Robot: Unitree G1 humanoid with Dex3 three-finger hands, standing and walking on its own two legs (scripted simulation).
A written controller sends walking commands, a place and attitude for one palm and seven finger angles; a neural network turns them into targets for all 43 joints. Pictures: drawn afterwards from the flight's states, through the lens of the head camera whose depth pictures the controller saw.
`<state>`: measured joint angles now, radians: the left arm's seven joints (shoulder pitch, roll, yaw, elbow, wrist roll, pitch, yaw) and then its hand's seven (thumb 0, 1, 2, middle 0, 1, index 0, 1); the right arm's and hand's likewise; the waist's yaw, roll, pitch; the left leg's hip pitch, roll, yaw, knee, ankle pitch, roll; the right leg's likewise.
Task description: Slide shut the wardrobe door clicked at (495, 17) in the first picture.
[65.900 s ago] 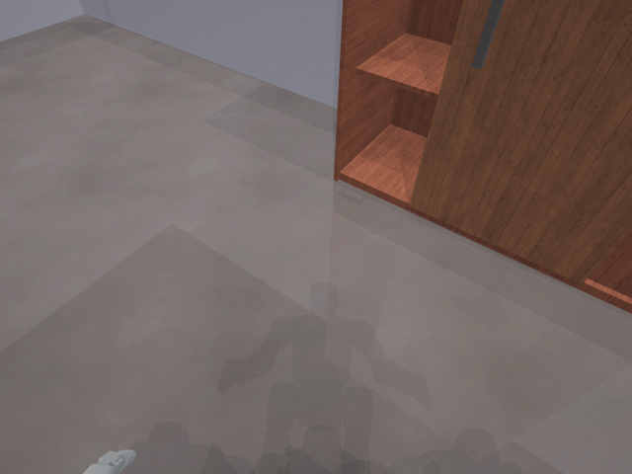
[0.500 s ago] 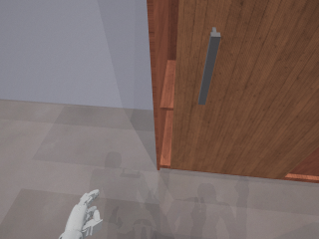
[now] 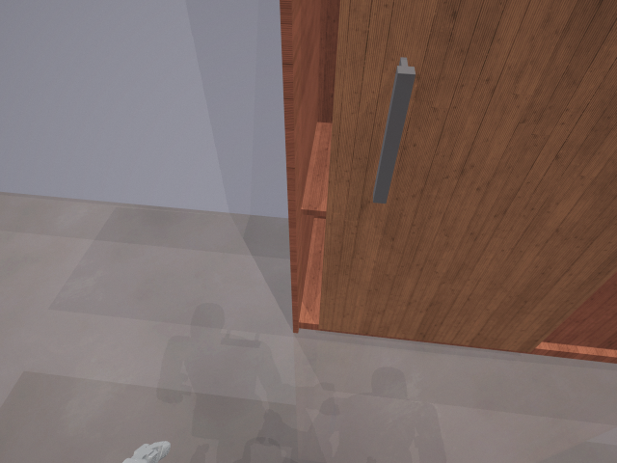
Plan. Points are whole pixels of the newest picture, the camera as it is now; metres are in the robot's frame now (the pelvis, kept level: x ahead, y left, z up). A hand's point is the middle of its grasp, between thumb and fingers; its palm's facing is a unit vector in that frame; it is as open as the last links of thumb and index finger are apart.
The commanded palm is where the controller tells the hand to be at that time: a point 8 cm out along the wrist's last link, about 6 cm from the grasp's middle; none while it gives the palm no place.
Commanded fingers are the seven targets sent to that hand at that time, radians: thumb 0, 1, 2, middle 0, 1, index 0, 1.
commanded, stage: let the arm hang, fingers relaxed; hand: right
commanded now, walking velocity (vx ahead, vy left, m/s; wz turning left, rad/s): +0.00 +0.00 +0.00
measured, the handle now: (390, 136) +0.63 -0.09 +0.10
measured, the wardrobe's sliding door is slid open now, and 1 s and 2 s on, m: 0.07 0.07 0.07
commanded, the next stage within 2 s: look to check the result in 0.86 s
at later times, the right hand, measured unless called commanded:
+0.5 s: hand out of the picture -0.03 -0.19 -0.16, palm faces +0.01 +0.98 -0.21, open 7.4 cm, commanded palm none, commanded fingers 0.00 -0.90 -0.90 0.20 0.30 0.20 0.30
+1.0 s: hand out of the picture +0.00 -0.17 -0.17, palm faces +0.02 +0.98 -0.17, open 7.4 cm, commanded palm none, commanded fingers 0.00 -0.90 -0.90 0.20 0.30 0.20 0.30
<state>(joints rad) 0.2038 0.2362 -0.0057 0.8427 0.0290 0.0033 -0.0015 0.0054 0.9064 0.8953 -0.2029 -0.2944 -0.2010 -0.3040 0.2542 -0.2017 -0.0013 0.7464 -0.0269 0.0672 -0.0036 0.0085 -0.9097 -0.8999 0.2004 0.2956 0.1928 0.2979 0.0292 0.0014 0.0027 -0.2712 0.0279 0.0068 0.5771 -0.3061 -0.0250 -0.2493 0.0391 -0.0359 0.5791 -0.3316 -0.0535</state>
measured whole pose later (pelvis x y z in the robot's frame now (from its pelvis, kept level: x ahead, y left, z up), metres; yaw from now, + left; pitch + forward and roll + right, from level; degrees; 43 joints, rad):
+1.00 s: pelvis +0.01 +0.00 +0.01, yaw +0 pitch -1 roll +0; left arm 0.29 0.13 -0.01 1.12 0.01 -0.01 0.04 0.00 0.91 0.90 -0.20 -0.29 -0.20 -0.30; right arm 0.26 -0.14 0.00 1.16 -0.01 0.00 -0.03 0.00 -0.91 -0.90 0.20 0.30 0.20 0.30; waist 0.01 0.00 0.06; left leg -0.16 0.03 0.00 0.40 -0.22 -0.03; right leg -0.13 0.04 -0.04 0.40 -0.25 -0.06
